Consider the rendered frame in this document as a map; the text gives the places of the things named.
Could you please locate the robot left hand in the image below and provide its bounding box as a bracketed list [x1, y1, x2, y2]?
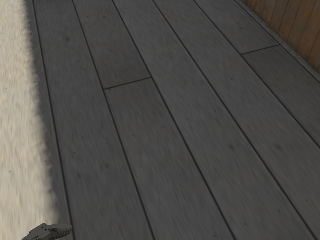
[22, 223, 73, 240]

